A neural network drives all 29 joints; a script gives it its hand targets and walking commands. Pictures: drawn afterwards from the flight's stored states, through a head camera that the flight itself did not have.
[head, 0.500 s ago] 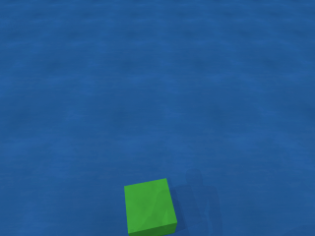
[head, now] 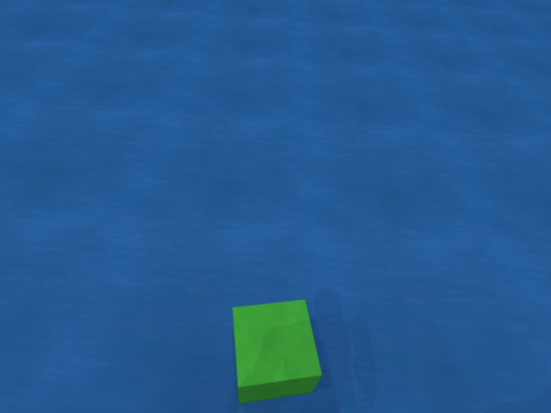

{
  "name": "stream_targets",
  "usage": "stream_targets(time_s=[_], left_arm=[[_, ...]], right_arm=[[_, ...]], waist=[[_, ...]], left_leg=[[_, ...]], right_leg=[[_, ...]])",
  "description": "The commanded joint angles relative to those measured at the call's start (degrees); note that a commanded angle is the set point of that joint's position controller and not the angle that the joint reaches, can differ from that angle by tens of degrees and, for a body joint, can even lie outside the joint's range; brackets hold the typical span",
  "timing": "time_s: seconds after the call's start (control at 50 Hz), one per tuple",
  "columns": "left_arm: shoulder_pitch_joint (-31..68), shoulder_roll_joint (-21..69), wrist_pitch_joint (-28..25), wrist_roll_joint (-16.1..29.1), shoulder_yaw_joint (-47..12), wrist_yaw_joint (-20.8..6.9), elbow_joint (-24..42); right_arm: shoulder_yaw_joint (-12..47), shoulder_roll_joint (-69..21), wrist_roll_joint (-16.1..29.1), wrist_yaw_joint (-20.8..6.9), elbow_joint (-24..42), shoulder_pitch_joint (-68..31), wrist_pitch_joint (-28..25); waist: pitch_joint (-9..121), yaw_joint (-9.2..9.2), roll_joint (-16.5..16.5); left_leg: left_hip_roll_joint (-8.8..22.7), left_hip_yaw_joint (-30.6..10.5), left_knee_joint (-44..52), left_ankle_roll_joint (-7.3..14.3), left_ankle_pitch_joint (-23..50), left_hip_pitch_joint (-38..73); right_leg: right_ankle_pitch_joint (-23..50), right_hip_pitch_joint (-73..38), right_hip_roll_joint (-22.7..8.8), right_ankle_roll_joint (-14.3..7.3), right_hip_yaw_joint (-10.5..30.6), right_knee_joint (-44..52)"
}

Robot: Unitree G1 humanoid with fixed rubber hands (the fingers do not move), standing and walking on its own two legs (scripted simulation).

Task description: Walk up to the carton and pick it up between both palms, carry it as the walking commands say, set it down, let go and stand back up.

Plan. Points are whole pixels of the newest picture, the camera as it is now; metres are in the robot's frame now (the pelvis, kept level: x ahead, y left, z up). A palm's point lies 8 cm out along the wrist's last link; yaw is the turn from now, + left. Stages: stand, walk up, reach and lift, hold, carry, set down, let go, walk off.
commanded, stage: walk up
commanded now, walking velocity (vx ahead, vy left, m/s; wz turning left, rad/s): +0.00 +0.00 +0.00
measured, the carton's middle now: (272, 350) +0.45 -0.05 -0.68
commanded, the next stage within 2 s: stand in 0.40 s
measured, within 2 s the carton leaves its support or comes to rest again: neither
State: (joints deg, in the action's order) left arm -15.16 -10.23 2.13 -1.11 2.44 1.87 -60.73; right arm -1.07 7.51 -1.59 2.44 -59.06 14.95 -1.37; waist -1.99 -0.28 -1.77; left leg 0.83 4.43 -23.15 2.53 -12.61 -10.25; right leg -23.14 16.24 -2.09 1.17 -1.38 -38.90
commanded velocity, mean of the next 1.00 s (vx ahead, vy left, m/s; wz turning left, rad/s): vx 0.00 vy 0.00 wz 0.00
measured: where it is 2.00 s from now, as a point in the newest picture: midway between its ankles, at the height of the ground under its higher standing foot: outside the picture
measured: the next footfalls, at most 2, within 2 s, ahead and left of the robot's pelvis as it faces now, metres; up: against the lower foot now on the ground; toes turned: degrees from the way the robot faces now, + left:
right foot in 0.10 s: +0.03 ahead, -0.14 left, +0.00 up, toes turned -2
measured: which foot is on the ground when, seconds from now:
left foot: down 0.00-1.00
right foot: up 0.00-0.08, down 0.10-1.00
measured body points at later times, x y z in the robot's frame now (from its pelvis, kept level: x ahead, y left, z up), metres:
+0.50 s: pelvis -0.01 -0.02 +0.00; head +0.00 -0.02 +0.45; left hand -0.01 +0.20 -0.16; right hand -0.03 -0.24 -0.16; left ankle +0.00 +0.09 -0.75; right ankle -0.01 -0.14 -0.75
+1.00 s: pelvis -0.01 -0.02 -0.03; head +0.08 -0.02 +0.41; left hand +0.14 +0.19 -0.16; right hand +0.14 -0.25 -0.16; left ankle +0.00 +0.09 -0.75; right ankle -0.01 -0.14 -0.75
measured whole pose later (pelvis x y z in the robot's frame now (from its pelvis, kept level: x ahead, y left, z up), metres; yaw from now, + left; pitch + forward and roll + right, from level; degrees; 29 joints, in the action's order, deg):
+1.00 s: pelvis -0.01 -0.02 -0.03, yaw +0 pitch +11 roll +0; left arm -5.7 -7.5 33.1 -1.2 2.9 -0.1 -25.7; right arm -4.0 8.8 -1.9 -3.4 -28.0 4.4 31.6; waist 0.4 -0.3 -0.3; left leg 1.9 3.5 -40.9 0.7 -18.4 -33.5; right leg -18.9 32.4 -1.3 -0.4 -3.4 -40.2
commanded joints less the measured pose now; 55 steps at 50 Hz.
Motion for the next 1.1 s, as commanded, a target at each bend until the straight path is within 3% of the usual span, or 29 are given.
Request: stream_targets(time_s=[0.0, 0.06, 0.08, 0.1, 0.12, 0.14, 0.22, 0.36, 0.58, 0.6, 0.62, 0.66, 0.68, 0.7, 0.72, 0.76, 0.78, 0.82, 0.86, 0.96, 1.08], left_arm=[[-3.09, -1.03, -0.46, -0.08, -0.26, 0.43, 1.38], [-6.03, -0.33, -1.68, -0.06, -0.84, 0.75, -0.22], [-6.35, -1.34, -2.29, -0.39, -0.81, 0.83, -0.46], [-6.25, -2.98, -2.88, -0.64, -0.82, 0.84, -0.49], [-4.09, -3.26, -2.93, 0.06, -1.18, 0.56, -1.16], [-3.48, -3.11, -3.12, -0.01, -1.19, 0.51, -1.53], [-4.05, -1.68, -3.38, 0.11, -1.56, 0.7, -1.84], [-5.23, -1.59, -3.26, 0.24, -1.44, 0.67, -1.94], [-6.36, -1.55, -3.1, 0.38, -1.26, 0.56, -1.52], [13.74, -10.02, -0.62, 7.11, -4.13, -0.06, 18.58], [33.85, -8.5, 3.45, 6.97, -4.97, 0.71, 32.43], [27.57, -9.9, 12.89, 5.89, -4.39, 0.47, 27.55], [22.54, -10.41, 18.77, 5.61, -3.98, -0.04, 26.89], [18.84, -9.39, 24.91, 4.12, -3.34, -0.27, 24.91], [14.88, -7.68, 29.86, 4.41, -4.15, -0.6, 22.81], [6.35, -4.59, 36.91, 5.18, -4.14, -1.0, 23.63], [4.32, -3.5, 38.76, 4.81, -3.72, -1.13, 26.97], [3.42, -2.07, 39.02, 2.38, -2.56, -1.55, 30.67], [7.36, -2.31, 37.13, 0.64, -0.37, -1.68, 34.29], [12.68, -2.41, 28.38, -0.89, 3.02, -1.95, 42.32], [10.52, -0.31, 22.6, -1.19, 4.18, -1.93, 42.46]], right_arm=[[-1.77, 8.46, 0.18, 0.3, 0.25, 3.23, -0.01], [-1.77, 8.08, 1.09, 0.02, -0.49, 3.03, 0.4], [-1.4, 6.82, 1.43, -0.11, -0.57, 3.25, 0.38], [-1.06, 5.35, 1.49, -0.27, -0.4, 3.62, 0.31], [-0.75, 3.59, 1.7, -0.37, -0.96, 3.98, 0.53], [-0.82, 4.53, 1.66, -0.42, -1.61, 4.49, 0.75], [-1.16, 5.15, 1.42, -0.66, -3.02, 5.06, 0.8], [-1.13, 4.62, 1.24, -0.5, -3.8, 6.06, 0.84], [-1.31, 4.72, 1.04, -0.34, -3.98, 7.71, 0.6], [1.27, 12.75, 8.61, -1.33, 16.13, -12.39, 2.04], [1.11, 10.7, 8.96, -0.68, 30.16, -32.5, 5.63], [1.49, 12.54, 6.08, -1.11, 28.71, -26.64, 15.46], [1.69, 13.03, 5.3, -1.82, 27.49, -22.15, 21.66], [1.81, 12.15, 4.32, -2.73, 23.38, -18.15, 28.15], [2.58, 9.78, 4.18, -3.38, 20.93, -14.66, 33.16], [2.44, 8.22, 4.26, -3.54, 21.09, -5.54, 39.63], [1.52, 8.09, 4.1, -3.42, 23.26, -3.95, 41.24], [-0.89, 7.29, 2.24, -3.87, 26.58, -4.95, 41.2], [-2.89, 7.13, 0.17, -4.79, 30.91, -8.98, 39.01], [-5.48, 7.28, -0.91, -6.14, 37.18, -12.81, 30.57], [-6.02, 7.11, 0.08, -6.5, 37.31, -12.89, 24.69]], waist=[[-0.48, -0.42, 9.69], [-0.04, 0.74, 7.71], [-0.16, 0.74, 6.08], [-0.56, 0.25, 3.66], [-1.47, -0.72, -2.63], [-2.0, -0.83, -3.46], [-2.07, -0.48, -1.09], [-3.28, -0.28, 1.07], [-3.43, -0.31, 2.13], [10.93, -1.84, 2.22], [8.81, -1.58, -0.31], [5.18, -1.8, 0.07], [5.01, -0.42, 2.33], [2.7, 0.18, 2.27], [1.15, 1.24, 1.25], [3.62, 0.81, 1.53], [7.84, 0.52, 2.51], [11.02, -0.09, 1.32], [10.56, -0.26, 1.2], [19.25, -0.09, 2.8], [27.07, 0.15, 1.83]], left_leg=[[12.94, -11.37, 7.23, 6.15, 15.38, 2.72], [10.97, -10.77, 6.29, 3.81, 9.78, -0.94], [9.74, -10.32, 5.9, 2.31, 7.33, -3.26], [7.51, -8.79, 4.93, 1.22, 4.92, -5.44], [3.75, -5.97, 4.88, -0.72, 1.2, -2.97], [3.63, -5.43, 4.12, -1.05, 1.43, -0.37], [4.8, -6.27, 5.13, -0.73, 3.28, 1.08], [4.9, -6.9, 6.0, -1.09, 1.5, -0.01], [5.32, -8.16, 6.71, -1.28, 0.85, -1.02], [-1.54, -1.15, -6.0, 0.96, -19.4, -15.02], [0.63, -2.51, -8.25, 0.5, -18.54, -16.19], [0.86, -2.49, -8.62, -0.48, -17.27, -18.63], [1.37, -1.93, -7.61, -0.77, -19.22, -17.71], [1.94, -1.94, -7.28, -0.57, -21.12, -18.21], [1.44, -2.7, -8.71, -0.39, -18.38, -16.94], [0.54, -5.01, -9.95, 0.77, -3.2, -14.73], [-0.09, -5.83, -10.73, 0.87, 6.06, -12.66], [-0.63, -6.72, -11.04, 0.94, 14.46, -10.75], [-0.8, -7.27, -11.07, 0.9, 15.54, -10.96], [-1.52, -7.01, -18.01, -1.61, 18.51, -13.74], [-2.78, -6.46, -25.89, -3.22, 19.21, -20.73]], right_leg=[[1.65, 1.13, -0.44, -0.12, 0.07, 5.31], [12.42, -7.34, -1.37, -0.4, -1.66, 17.74], [15.38, -10.15, -3.76, -0.64, 0.28, 19.25], [19.23, -12.07, -6.45, -1.2, 3.17, 20.38], [19.25, -7.72, -6.86, -1.88, 5.86, 20.92], [17.63, -5.7, -6.62, -2.36, 6.01, 22.38], [16.32, -5.38, -4.94, -1.67, 3.75, 22.7], [12.38, -5.2, -4.7, -1.85, 3.84, 23.17], [11.53, -5.58, -4.56, -1.97, 3.23, 22.52], [-8.06, 4.69, -0.69, -5.65, 1.87, 9.32], [-5.48, 9.01, -1.31, -4.53, 3.24, 7.42], [-5.9, 9.35, -0.76, -4.45, -0.23, 6.89], [-6.28, 6.94, -0.28, -5.17, -0.42, 7.36], [-7.42, 7.79, 0.38, -5.28, -1.05, 6.49], [-8.53, 11.65, 0.32, -5.4, -0.07, 6.89], [6.29, 11.99, 2.0, -4.68, 1.74, 6.66], [15.01, 9.67, 3.16, -4.76, 1.76, 5.75], [23.01, 8.35, 3.91, -4.57, 2.52, 5.99], [23.37, 9.72, 3.34, -4.36, 3.39, 6.3], [26.82, 10.51, 2.87, -3.57, 4.36, -0.87], [27.91, 18.22, 3.15, -2.49, 2.63, -9.3]])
